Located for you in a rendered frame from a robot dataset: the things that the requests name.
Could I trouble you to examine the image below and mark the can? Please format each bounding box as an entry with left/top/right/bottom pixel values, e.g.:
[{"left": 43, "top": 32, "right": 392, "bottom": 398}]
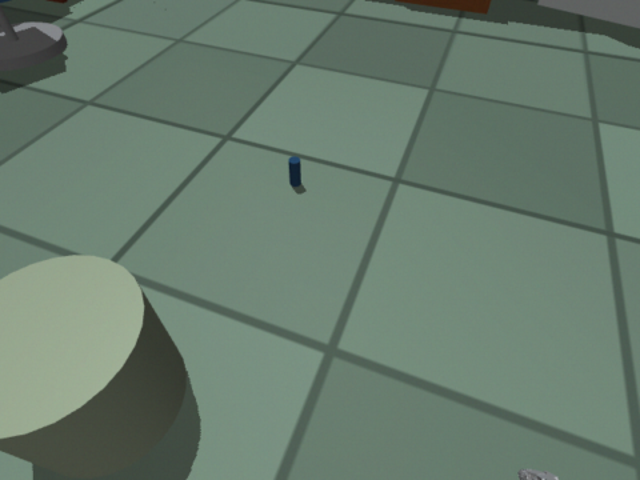
[{"left": 289, "top": 156, "right": 301, "bottom": 187}]

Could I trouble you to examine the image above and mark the office chair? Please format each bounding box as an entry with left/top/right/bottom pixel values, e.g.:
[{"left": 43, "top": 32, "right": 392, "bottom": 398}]
[{"left": 0, "top": 0, "right": 67, "bottom": 71}]

